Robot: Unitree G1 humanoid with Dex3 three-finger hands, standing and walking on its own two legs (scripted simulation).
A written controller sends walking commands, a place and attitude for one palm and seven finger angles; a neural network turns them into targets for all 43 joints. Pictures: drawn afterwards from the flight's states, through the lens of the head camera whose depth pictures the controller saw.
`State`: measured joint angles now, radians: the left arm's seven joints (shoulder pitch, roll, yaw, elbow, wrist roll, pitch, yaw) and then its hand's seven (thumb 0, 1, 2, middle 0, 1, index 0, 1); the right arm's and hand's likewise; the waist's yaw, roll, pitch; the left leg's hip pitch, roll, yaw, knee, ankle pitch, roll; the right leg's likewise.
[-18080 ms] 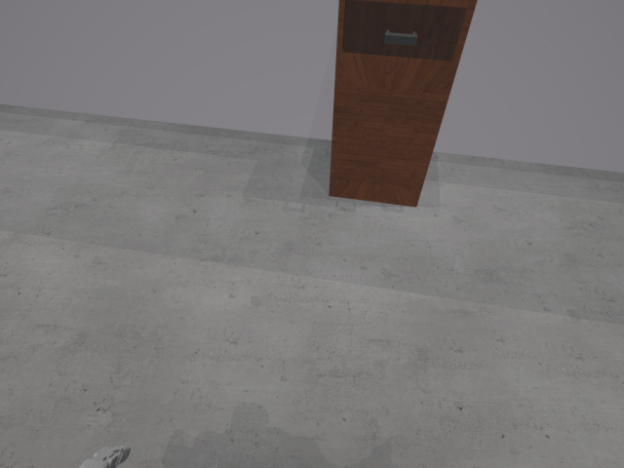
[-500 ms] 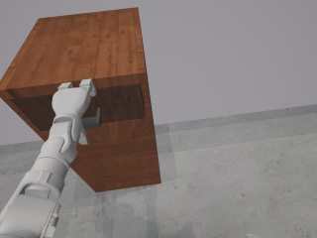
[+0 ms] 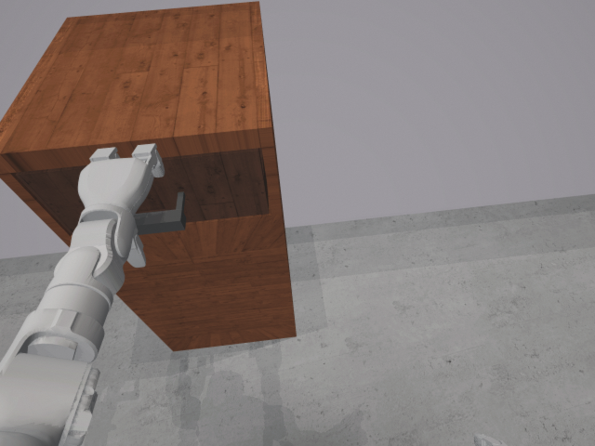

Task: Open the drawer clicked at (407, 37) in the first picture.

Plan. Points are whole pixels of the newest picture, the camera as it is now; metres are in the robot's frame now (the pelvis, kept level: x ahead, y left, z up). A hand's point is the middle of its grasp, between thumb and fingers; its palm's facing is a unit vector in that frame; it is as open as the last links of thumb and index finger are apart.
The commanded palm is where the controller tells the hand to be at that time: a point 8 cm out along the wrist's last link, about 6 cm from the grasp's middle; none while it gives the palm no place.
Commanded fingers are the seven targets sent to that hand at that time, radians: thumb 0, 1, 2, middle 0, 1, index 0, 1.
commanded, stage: move the hooked fingers above the handle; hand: left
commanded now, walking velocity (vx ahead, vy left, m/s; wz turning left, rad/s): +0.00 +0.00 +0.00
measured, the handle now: (154, 211) +0.47 +0.26 +0.01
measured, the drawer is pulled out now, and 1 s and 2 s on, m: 0.00 0.00 0.00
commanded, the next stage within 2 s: none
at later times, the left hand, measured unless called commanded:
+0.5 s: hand (121, 210) +0.42 +0.26 +0.08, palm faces +0.04 +0.02 -1.00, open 13.8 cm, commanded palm +0.38 +0.25 +0.13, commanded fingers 0.00 -0.50 0.30 -0.30 -1.20 -0.30 -1.20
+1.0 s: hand (115, 221) +0.41 +0.28 +0.07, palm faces -0.13 +0.03 -0.99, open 13.8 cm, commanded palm +0.40 +0.25 +0.13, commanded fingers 0.00 -0.50 0.30 -0.30 -1.20 -0.30 -1.20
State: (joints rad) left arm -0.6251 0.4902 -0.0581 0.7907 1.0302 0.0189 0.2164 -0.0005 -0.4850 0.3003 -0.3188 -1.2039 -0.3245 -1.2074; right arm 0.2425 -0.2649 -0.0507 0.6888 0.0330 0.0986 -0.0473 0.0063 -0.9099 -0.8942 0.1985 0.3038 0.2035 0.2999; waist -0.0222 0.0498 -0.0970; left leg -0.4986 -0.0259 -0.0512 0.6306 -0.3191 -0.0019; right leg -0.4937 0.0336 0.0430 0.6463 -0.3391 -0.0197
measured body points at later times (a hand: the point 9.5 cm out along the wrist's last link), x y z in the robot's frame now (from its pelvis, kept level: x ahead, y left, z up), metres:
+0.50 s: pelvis +0.01 +0.00 +0.00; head +0.04 -0.03 +0.45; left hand +0.41 +0.26 +0.14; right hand +0.11 -0.26 -0.14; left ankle -0.01 +0.13 -0.72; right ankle -0.02 -0.11 -0.72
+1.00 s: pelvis +0.00 +0.00 +0.00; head +0.05 -0.03 +0.45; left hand +0.41 +0.27 +0.12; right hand +0.11 -0.25 -0.14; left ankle -0.01 +0.12 -0.72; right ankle -0.02 -0.11 -0.72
